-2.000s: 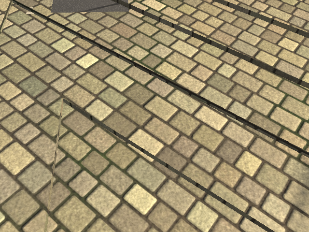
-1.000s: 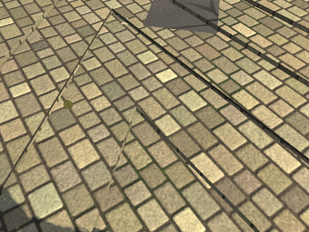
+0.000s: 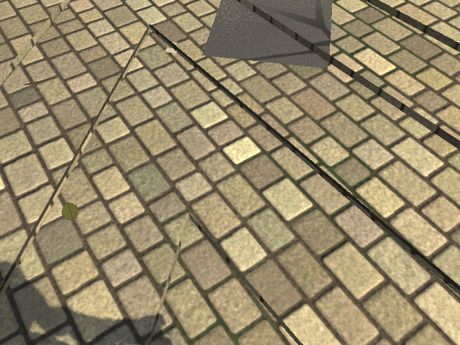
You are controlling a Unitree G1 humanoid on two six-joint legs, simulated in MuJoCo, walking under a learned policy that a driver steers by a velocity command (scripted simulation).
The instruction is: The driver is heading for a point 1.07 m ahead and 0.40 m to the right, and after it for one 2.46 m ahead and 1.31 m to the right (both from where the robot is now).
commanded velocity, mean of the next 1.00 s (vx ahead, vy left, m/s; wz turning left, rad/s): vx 0.50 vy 0.00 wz -0.32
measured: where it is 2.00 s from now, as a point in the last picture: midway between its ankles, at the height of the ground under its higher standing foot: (295, 231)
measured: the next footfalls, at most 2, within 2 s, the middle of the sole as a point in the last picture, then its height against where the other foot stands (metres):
right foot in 0.38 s outside the picture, level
left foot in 0.82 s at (218, 284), level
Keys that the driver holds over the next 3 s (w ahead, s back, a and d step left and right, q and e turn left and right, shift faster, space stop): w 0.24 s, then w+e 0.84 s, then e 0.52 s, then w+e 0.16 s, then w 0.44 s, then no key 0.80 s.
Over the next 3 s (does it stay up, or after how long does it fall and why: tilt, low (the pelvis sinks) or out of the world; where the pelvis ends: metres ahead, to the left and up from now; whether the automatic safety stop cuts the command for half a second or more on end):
stays up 0.97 -0.41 0.09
